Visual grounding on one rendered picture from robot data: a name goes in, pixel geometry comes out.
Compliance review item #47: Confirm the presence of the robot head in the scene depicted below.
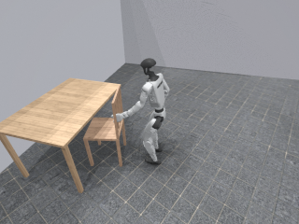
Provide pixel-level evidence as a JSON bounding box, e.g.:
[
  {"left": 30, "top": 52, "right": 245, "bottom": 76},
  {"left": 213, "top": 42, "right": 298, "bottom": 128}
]
[{"left": 140, "top": 58, "right": 159, "bottom": 82}]

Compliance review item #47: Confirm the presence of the left robot foot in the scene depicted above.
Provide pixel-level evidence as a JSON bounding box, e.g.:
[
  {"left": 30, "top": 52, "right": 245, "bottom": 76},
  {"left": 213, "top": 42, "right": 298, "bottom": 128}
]
[{"left": 145, "top": 158, "right": 162, "bottom": 165}]

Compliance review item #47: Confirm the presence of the robot left upper arm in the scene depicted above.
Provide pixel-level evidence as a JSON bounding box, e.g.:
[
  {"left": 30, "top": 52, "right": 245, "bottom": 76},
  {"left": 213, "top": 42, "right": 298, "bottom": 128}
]
[{"left": 137, "top": 82, "right": 153, "bottom": 109}]

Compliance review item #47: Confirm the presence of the chair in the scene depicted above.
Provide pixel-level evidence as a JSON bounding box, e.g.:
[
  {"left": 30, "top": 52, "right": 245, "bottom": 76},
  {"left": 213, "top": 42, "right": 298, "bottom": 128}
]
[{"left": 83, "top": 85, "right": 126, "bottom": 167}]

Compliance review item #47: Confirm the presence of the robot left hand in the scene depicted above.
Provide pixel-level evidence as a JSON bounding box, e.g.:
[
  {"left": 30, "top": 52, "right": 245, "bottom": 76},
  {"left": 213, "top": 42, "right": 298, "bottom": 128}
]
[{"left": 111, "top": 113, "right": 123, "bottom": 122}]

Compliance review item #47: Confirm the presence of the table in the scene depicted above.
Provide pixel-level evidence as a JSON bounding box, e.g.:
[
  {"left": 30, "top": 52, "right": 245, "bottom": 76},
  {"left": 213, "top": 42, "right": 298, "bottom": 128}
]
[{"left": 0, "top": 77, "right": 121, "bottom": 193}]

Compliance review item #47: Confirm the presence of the robot right upper arm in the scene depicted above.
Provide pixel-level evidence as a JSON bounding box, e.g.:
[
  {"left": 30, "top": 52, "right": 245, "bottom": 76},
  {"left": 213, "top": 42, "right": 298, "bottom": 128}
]
[{"left": 156, "top": 73, "right": 170, "bottom": 94}]

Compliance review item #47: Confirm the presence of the robot left forearm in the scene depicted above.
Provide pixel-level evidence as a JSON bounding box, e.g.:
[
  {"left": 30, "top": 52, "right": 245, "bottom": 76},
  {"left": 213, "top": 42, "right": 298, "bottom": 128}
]
[{"left": 121, "top": 103, "right": 141, "bottom": 119}]

